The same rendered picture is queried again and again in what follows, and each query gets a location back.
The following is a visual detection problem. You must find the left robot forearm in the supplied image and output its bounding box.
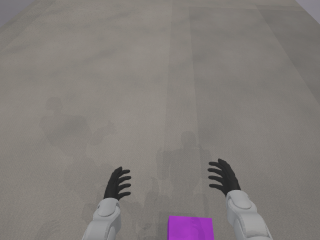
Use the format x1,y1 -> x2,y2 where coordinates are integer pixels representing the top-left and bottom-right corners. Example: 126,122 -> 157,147
81,197 -> 122,240

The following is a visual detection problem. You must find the right robot forearm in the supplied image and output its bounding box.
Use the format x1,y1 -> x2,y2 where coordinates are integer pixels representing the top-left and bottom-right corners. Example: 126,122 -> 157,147
225,190 -> 273,240

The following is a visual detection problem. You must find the robot left hand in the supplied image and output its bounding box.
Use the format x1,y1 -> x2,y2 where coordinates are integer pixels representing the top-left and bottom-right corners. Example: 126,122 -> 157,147
103,166 -> 131,201

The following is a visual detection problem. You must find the carton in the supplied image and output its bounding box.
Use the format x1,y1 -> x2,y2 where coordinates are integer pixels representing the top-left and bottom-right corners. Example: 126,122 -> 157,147
167,215 -> 214,240

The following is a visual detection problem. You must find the robot right hand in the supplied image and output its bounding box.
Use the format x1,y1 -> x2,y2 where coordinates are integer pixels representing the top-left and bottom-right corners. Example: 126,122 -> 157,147
207,158 -> 241,197

